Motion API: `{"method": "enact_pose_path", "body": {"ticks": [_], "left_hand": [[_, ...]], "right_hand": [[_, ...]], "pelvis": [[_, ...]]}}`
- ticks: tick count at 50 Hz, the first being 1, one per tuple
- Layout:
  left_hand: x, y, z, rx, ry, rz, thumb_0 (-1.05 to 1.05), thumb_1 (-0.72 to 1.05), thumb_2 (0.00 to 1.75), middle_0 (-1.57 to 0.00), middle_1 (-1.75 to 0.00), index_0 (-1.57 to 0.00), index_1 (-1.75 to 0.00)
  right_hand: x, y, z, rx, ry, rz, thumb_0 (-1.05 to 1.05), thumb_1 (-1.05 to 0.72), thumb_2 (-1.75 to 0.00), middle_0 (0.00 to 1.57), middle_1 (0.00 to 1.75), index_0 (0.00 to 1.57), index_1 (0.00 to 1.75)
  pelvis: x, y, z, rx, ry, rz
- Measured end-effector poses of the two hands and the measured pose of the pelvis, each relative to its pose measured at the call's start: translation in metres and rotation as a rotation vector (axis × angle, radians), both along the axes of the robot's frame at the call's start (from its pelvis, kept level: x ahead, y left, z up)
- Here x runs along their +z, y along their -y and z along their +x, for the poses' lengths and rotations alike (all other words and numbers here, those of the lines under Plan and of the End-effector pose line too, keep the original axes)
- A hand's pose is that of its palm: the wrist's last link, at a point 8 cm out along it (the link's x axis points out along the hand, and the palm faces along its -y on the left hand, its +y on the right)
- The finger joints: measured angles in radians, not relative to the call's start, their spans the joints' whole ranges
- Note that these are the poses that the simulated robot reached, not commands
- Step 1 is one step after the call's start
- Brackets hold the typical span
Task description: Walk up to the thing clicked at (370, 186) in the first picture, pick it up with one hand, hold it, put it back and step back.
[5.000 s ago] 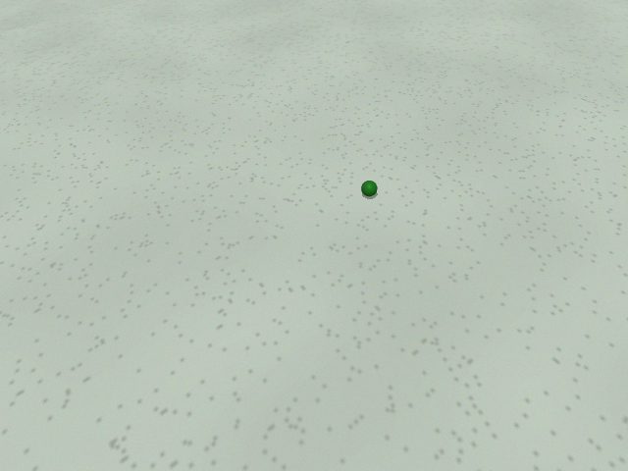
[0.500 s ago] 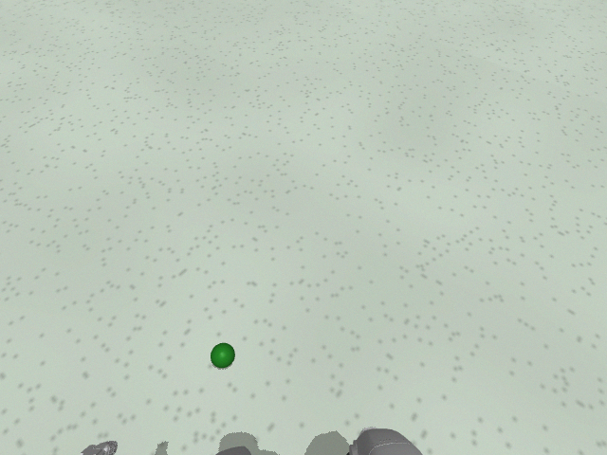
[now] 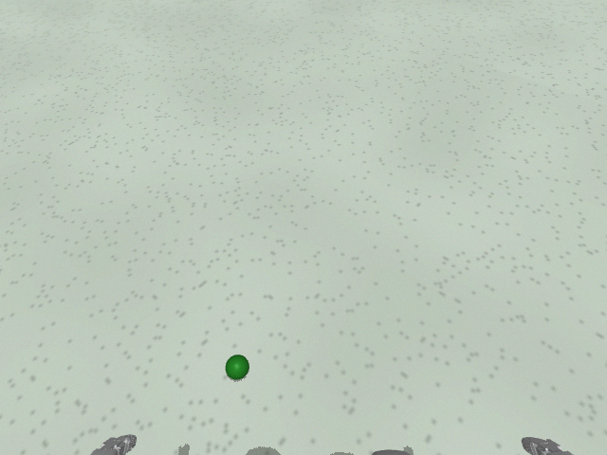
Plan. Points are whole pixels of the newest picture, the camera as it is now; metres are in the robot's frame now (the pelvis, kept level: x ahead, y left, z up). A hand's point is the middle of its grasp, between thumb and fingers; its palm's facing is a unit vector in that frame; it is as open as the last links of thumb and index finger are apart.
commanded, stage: walk up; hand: left
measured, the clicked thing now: (237, 367) +0.46 +0.27 -0.72
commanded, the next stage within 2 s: stand in 0.90 s
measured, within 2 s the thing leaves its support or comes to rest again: neither
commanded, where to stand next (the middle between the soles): +0.08 +0.03 m, yaw +3 degrees
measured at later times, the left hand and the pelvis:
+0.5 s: hand out of the picture +0.10 +0.27 -0.14, palm faces +0.04 -0.95 -0.32, open 7.4 cm; pelvis +0.00 +0.01 +0.02, yaw +1 degrees
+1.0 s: hand out of the picture +0.09 +0.27 -0.14, palm faces +0.03 -0.94 -0.33, open 7.4 cm; pelvis +0.02 +0.01 +0.02, yaw +2 degrees
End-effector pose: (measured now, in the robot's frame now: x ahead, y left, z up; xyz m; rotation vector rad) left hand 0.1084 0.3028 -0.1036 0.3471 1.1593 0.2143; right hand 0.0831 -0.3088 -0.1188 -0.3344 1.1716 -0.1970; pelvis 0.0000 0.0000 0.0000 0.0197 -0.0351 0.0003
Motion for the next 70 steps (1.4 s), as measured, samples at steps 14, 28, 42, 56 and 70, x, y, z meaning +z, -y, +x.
{"method": "enact_pose_path", "body": {"ticks": [14,28,42,56,70], "left_hand": [[0.000,0.002,-0.013,0.046,-0.013,-0.058,0.01,0.91,0.90,-0.20,-0.30,-0.20,-0.30],[-0.001,-0.014,-0.021,0.071,-0.046,-0.057,0.01,0.91,0.90,-0.20,-0.30,-0.20,-0.30],[0.002,-0.013,-0.027,0.091,-0.062,-0.048,0.01,0.91,0.90,-0.20,-0.30,-0.20,-0.30],[0.004,-0.008,-0.018,0.061,-0.062,-0.047,0.01,0.91,0.90,-0.20,-0.30,-0.20,-0.30],[0.007,-0.008,-0.003,0.042,-0.063,-0.027,0.01,0.91,0.90,-0.20,-0.30,-0.20,-0.30]], "right_hand": [[0.016,-0.007,0.002,0.016,-0.026,-0.010,0.01,-0.90,-0.90,0.21,0.30,0.20,0.30],[0.017,-0.028,0.004,0.022,-0.053,0.007,0.01,-0.90,-0.90,0.21,0.30,0.21,0.30],[0.018,-0.032,0.037,0.047,-0.005,0.021,0.01,-0.90,-0.90,0.21,0.30,0.21,0.30],[0.020,-0.030,0.037,0.034,-0.025,0.023,0.01,-0.90,-0.90,0.21,0.30,0.21,0.30],[0.016,-0.025,0.031,0.000,-0.069,0.026,0.01,-0.90,-0.90,0.21,0.30,0.21,0.30]], "pelvis": [[0.011,-0.005,-0.001,0.013,0.006,-0.019],[0.016,-0.015,0.005,0.025,-0.008,-0.025],[0.017,-0.014,0.012,0.035,-0.009,-0.026],[0.020,-0.013,0.024,0.030,-0.012,-0.020],[0.021,-0.011,0.036,0.025,-0.016,-0.018]]}}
